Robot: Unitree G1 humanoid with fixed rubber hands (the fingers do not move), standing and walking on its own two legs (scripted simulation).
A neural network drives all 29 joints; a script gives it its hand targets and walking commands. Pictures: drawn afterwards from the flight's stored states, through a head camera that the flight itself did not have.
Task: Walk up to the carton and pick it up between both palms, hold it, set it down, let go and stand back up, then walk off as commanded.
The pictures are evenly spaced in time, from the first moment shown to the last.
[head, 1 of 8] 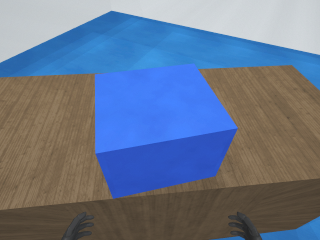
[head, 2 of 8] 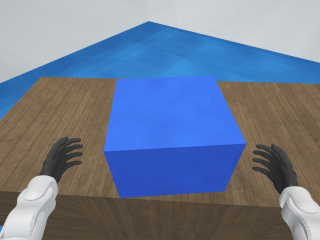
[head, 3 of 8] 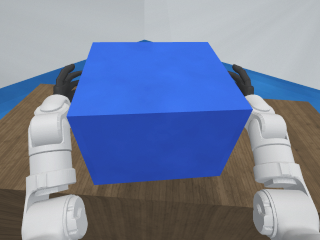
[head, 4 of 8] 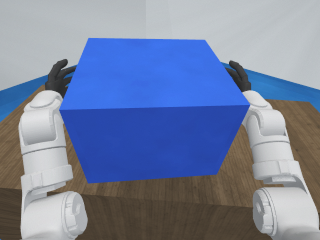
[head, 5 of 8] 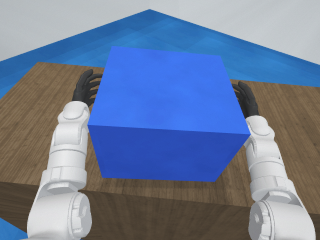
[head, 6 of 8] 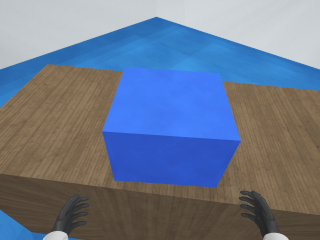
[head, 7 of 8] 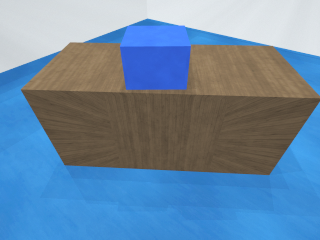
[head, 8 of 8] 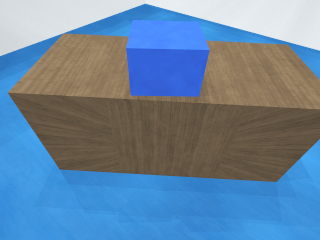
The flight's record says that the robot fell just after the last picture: no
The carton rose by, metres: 0.19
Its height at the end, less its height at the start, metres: +0.00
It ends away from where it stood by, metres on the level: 0.02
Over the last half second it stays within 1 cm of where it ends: yes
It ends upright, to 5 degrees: yes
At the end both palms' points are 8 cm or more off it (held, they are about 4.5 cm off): yes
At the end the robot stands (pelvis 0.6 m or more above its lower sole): yes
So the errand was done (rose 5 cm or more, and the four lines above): yes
